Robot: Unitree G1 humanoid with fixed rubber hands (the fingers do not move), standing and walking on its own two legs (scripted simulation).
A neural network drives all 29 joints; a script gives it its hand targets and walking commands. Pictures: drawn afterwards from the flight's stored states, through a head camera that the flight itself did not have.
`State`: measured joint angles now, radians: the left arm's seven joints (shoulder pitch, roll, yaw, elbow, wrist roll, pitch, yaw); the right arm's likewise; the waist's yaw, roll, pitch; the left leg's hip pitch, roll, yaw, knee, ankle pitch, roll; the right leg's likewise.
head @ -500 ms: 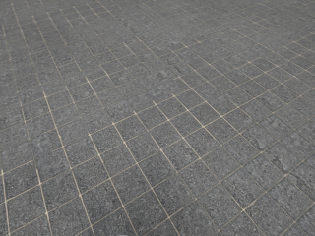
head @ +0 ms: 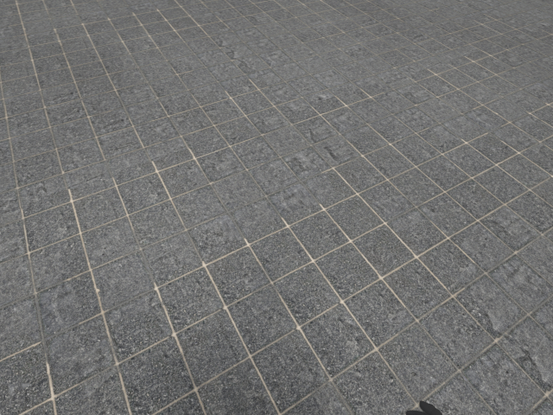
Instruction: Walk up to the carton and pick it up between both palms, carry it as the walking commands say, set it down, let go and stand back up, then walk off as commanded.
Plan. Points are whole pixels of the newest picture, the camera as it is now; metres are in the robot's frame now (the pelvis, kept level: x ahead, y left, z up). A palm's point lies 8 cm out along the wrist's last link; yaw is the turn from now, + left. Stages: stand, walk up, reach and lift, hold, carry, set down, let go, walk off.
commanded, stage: walk off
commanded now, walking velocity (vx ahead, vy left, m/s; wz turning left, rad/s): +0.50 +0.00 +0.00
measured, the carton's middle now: out of the picture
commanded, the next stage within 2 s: none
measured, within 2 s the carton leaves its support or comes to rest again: neither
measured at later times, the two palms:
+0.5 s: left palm (192, 271) +0.38 +0.18 -0.12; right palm (453, 370) +0.23 -0.29 -0.15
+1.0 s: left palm (184, 243) +0.45 +0.22 -0.15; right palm (380, 169) +0.69 -0.23 -0.12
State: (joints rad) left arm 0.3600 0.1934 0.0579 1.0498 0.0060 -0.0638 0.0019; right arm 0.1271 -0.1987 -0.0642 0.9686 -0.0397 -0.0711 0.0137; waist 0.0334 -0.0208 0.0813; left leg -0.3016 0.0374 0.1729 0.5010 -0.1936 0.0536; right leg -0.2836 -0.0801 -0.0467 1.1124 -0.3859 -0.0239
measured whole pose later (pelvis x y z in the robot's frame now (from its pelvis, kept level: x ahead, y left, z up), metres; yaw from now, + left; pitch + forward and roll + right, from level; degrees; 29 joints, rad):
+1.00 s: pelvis +0.54 +0.00 -0.01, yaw +0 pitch +0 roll +0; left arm 0.43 0.16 0.06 1.09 0.00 -0.06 0.01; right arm 0.06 -0.18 -0.06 0.93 -0.04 -0.07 0.02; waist 0.05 -0.01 0.08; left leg -0.39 0.04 0.18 0.58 -0.17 0.07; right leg -0.14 -0.07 -0.08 0.95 -0.45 -0.01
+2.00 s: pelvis +1.06 -0.02 +0.00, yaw +1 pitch +1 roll -1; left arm 0.50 0.14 0.04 1.10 0.02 -0.09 0.01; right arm -0.01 -0.17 -0.04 0.90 -0.03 -0.04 0.03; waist 0.09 0.01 0.06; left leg -0.46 0.07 0.15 0.54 -0.15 0.01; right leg 0.11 -0.04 -0.17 0.29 -0.39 0.03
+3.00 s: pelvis +1.58 -0.04 +0.01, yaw +1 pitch +0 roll -1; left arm 0.49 0.14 0.03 1.09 0.02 -0.10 0.00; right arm 0.04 -0.19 -0.05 0.92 -0.02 -0.02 0.04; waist 0.08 0.03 0.05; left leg -0.57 0.13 0.10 0.66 -0.06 -0.03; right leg 0.07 0.00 -0.18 0.21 -0.29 -0.02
